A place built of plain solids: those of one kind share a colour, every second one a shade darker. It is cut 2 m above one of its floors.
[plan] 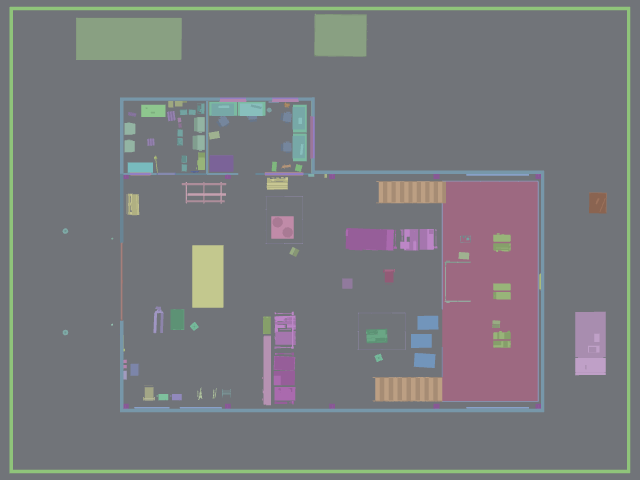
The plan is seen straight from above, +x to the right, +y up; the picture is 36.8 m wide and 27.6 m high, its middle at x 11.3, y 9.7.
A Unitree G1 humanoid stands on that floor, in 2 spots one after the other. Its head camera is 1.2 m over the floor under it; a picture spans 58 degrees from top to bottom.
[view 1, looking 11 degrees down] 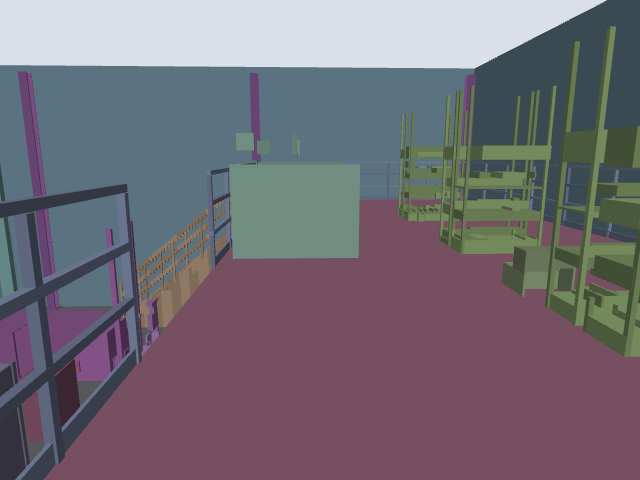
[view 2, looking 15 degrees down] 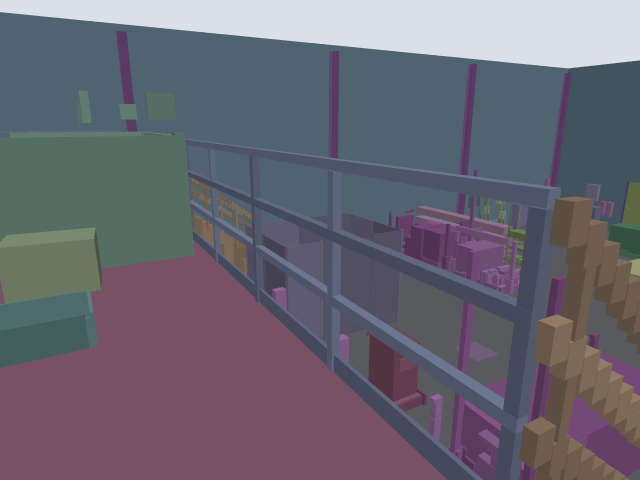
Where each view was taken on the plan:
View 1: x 19.33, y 1.12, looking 88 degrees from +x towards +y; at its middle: and_over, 5.13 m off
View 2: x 19.33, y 12.45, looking -119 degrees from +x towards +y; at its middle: mesh_cage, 10.70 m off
